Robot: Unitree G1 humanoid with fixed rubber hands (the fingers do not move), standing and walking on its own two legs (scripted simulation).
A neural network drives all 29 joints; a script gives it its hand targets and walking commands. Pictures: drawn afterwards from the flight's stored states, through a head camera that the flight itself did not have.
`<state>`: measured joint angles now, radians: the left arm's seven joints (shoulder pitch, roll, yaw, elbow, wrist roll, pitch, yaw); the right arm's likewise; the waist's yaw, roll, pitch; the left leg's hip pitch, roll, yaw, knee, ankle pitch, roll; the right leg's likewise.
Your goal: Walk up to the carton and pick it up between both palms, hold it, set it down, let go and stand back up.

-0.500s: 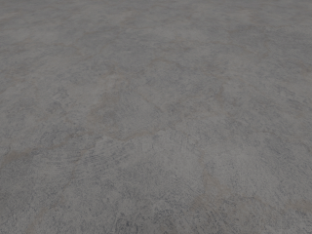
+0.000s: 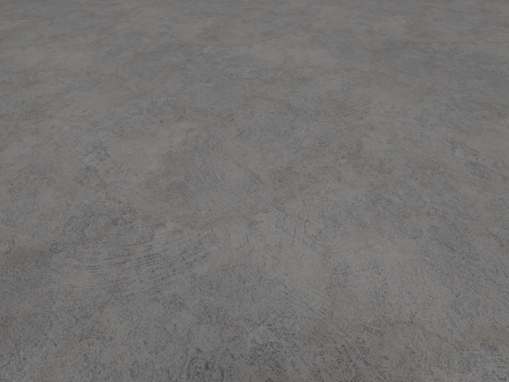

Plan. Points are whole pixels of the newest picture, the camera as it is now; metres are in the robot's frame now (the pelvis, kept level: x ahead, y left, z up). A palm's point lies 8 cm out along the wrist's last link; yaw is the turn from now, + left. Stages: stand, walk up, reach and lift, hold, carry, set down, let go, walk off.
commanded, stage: stand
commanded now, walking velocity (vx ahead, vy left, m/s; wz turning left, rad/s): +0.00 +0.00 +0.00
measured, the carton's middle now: out of the picture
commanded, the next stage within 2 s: walk up in 0.02 s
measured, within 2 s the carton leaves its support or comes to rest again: neither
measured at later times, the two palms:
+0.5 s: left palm out of the picture -0.04 +0.31 -0.15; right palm out of the picture +0.06 -0.23 -0.12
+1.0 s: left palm out of the picture +0.04 +0.51 -0.11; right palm (260, 346) +0.24 +0.01 -0.12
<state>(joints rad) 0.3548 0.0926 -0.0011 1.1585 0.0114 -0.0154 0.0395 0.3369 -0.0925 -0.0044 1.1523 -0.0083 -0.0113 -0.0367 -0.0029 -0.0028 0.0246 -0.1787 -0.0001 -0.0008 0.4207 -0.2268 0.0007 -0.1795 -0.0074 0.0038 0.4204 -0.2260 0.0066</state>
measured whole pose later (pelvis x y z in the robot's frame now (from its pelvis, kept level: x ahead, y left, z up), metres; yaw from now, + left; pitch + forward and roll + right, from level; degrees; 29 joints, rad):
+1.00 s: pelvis +0.12 +0.23 +0.00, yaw +41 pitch -3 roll +0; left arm 0.24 0.32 0.01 0.77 0.03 -0.01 -0.01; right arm 0.46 -0.21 -0.03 0.92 -0.02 -0.01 0.05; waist -0.07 -0.05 0.02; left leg -0.08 -0.12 -0.17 0.41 -0.27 0.07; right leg -0.58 -0.03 0.01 0.84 -0.15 0.01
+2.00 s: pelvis +0.38 +0.59 +0.00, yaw +80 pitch -3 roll -2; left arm 0.26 0.24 0.01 0.66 0.04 -0.04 0.01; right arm 0.39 -0.21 -0.04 0.87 -0.02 -0.02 0.03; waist -0.05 -0.05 0.07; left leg -0.13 -0.12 -0.09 0.46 -0.27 0.11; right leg -0.54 -0.10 -0.02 0.86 -0.20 0.00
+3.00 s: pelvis +0.24 +0.80 -0.01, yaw +97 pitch -4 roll -3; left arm 0.40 0.25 0.05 0.81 0.02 0.00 0.08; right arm 0.21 -0.25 -0.04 0.81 -0.01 0.12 0.00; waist -0.02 0.03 0.09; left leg -0.25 -0.11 0.13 0.44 -0.15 -0.05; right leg -0.32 -0.04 -0.13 0.79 -0.37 -0.05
